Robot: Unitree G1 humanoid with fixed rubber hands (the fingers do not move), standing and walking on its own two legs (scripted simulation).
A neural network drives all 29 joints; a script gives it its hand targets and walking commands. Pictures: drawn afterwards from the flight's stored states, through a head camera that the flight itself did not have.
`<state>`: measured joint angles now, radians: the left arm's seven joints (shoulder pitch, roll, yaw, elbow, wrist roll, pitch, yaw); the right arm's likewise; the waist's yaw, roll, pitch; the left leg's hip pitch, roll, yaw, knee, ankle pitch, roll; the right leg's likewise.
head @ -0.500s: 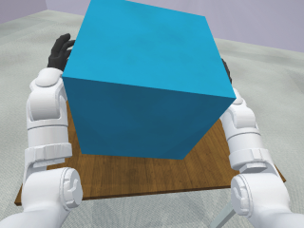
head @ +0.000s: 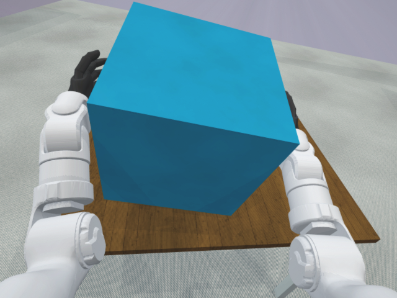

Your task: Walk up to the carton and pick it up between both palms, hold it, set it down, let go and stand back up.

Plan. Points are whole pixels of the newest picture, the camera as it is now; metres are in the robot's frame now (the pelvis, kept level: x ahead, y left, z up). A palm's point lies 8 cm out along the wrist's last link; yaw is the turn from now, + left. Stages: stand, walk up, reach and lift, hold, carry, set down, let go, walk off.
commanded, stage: set down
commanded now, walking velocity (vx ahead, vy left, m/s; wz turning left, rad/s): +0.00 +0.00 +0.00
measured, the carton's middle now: (186, 119) +0.44 +0.00 +0.16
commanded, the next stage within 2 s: none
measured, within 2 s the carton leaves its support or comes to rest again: neither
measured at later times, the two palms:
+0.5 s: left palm (100, 101) +0.44 +0.17 +0.20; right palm (286, 136) +0.38 -0.21 +0.17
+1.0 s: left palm (100, 111) +0.45 +0.18 +0.17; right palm (279, 144) +0.38 -0.21 +0.14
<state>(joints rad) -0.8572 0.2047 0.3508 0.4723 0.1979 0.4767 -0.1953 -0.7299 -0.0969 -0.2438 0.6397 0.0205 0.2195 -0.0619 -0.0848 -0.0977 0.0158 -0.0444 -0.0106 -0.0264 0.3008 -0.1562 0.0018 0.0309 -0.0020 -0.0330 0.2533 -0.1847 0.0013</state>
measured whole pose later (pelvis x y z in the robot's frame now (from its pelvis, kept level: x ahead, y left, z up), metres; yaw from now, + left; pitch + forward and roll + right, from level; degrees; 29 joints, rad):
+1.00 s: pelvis +0.01 +0.00 +0.00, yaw +0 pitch -1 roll +0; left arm -0.89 0.21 0.38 0.74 0.20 0.28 -0.21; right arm -0.68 -0.01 -0.38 0.66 -0.14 0.12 -0.05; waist -0.09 -0.10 0.02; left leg -0.12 -0.01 -0.02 0.30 -0.16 0.00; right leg -0.04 0.00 -0.03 0.26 -0.19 0.01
